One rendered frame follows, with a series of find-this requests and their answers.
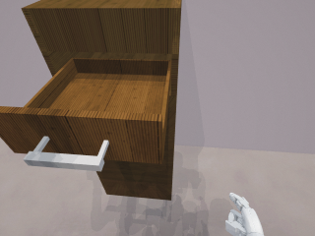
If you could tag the drawer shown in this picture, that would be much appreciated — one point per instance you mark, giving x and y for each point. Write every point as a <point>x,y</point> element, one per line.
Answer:
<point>91,100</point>

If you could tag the handle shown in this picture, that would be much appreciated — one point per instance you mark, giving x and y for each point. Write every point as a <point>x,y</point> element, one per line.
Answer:
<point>65,160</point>

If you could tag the cabinet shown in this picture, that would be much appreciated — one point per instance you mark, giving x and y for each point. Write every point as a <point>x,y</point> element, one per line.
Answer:
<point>116,29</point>

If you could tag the robot right hand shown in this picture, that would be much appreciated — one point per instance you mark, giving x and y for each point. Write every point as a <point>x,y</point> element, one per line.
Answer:
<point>245,223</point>

